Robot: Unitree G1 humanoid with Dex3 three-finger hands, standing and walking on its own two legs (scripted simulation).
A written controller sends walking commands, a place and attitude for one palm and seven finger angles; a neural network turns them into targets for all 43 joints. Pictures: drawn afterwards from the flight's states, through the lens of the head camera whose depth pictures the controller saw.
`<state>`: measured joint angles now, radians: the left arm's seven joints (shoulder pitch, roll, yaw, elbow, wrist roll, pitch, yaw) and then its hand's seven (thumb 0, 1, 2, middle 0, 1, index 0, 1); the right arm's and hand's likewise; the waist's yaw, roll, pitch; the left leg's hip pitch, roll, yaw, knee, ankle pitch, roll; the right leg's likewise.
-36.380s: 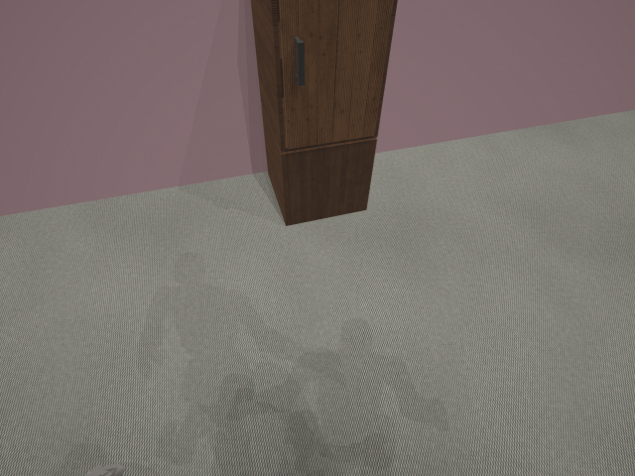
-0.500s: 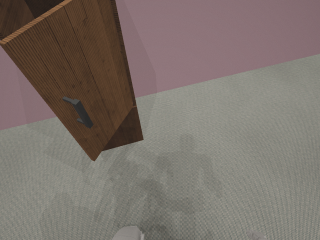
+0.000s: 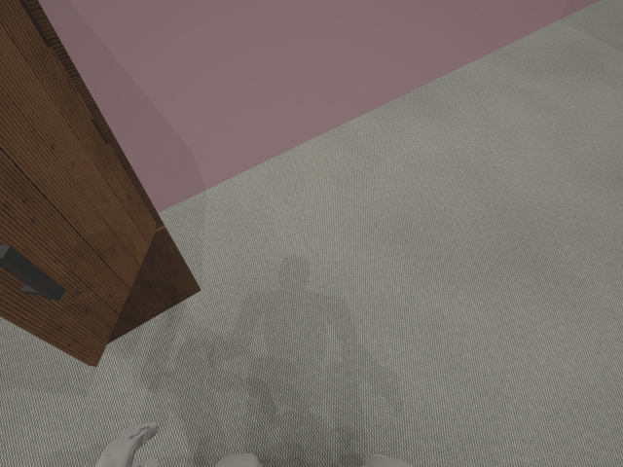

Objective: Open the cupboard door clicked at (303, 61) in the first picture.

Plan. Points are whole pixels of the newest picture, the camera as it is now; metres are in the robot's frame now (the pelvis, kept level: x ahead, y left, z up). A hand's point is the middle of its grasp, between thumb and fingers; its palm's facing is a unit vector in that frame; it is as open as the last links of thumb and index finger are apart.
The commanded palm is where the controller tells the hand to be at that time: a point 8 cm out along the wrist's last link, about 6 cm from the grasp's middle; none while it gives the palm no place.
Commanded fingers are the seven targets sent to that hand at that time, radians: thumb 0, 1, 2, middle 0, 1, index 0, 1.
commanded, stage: walk to a spot facing it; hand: left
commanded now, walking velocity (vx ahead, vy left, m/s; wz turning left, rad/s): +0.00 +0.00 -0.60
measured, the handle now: (18, 273) +0.34 +0.44 +0.00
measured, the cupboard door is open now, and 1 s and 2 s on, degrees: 48 48 48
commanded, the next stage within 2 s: turn to face it in 1.82 s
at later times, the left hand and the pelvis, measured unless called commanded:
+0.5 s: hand (228, 418) +0.19 +0.14 -0.14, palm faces -0.30 -0.93 -0.22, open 7.4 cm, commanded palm none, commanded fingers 0.00 0.90 0.90 -0.20 -0.30 -0.20 -0.30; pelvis +0.02 -0.02 +0.01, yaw -18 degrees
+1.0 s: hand (299, 332) +0.33 +0.05 -0.15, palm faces -0.54 -0.82 -0.18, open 7.4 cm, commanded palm none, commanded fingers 0.00 0.90 0.90 -0.20 -0.30 -0.20 -0.30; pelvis +0.16 -0.09 +0.02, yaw -36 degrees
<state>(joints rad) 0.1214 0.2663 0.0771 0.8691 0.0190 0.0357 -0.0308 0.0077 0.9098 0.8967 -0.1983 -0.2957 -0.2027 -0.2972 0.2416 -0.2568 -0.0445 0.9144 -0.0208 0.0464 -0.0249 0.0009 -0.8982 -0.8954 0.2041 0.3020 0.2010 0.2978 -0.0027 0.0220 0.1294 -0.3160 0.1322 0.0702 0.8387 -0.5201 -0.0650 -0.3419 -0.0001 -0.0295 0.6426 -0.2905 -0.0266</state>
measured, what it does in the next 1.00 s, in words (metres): walks ahead, turning right: left foot, then right foot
